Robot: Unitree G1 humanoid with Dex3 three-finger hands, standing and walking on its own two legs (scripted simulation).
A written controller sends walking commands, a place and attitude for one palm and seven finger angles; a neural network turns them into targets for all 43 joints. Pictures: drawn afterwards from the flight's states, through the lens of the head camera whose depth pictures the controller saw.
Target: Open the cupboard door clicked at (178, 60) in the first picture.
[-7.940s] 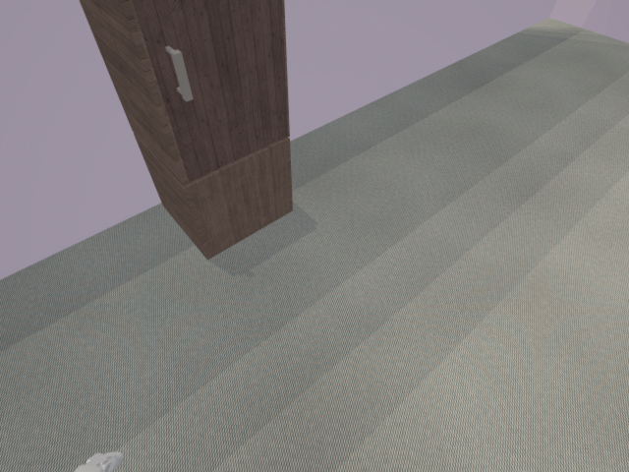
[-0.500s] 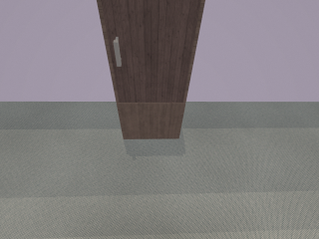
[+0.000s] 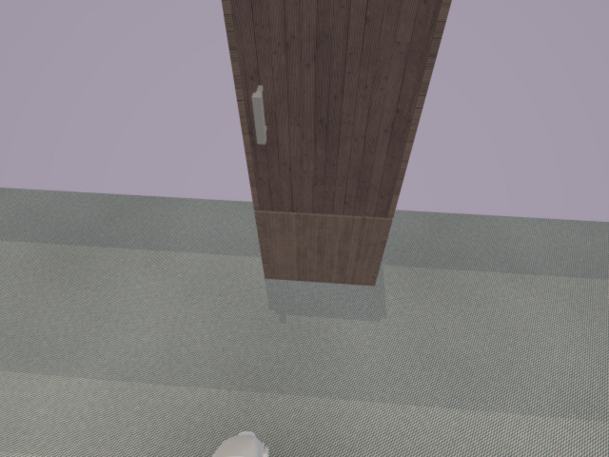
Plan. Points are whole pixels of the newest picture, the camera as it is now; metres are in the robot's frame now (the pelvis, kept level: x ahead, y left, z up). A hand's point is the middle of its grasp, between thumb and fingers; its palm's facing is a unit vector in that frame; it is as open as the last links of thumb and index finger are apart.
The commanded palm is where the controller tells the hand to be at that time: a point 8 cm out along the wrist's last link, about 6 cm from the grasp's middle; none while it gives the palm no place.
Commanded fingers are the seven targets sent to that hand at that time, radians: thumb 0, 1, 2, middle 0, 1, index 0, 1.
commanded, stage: take the last steps up to it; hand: left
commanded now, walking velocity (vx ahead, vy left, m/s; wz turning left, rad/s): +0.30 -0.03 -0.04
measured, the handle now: (260, 115) +0.80 +0.18 +0.00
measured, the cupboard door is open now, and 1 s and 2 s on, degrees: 0 0 0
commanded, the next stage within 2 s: come to a stop and stand still in 0.50 s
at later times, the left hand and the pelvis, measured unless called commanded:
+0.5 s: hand (202, 356) +0.29 +0.21 -0.16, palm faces -0.05 -0.97 -0.22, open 7.4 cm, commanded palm none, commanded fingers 0.00 0.90 0.90 -0.20 -0.30 -0.20 -0.30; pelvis +0.17 +0.02 +0.00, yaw -3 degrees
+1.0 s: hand (225, 351) +0.31 +0.18 -0.17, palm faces +0.01 -0.96 -0.27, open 7.3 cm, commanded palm none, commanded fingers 0.00 0.90 0.90 -0.20 -0.30 -0.20 -0.30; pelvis +0.24 -0.02 +0.00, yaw -3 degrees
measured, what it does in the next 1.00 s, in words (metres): walks ahead: left foot, then right foot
